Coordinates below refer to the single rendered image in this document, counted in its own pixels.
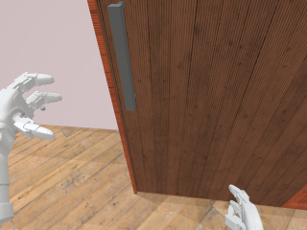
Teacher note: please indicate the robot right hand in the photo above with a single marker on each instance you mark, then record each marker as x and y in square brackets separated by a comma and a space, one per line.
[247, 217]

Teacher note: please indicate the left robot forearm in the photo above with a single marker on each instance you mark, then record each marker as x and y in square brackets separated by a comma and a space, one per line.
[7, 137]

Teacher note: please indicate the wardrobe door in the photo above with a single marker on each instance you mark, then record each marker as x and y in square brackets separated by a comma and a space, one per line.
[221, 96]
[301, 196]

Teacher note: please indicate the robot left hand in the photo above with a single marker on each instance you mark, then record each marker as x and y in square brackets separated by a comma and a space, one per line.
[12, 103]

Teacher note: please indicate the handle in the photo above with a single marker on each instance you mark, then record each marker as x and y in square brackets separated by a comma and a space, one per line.
[119, 34]

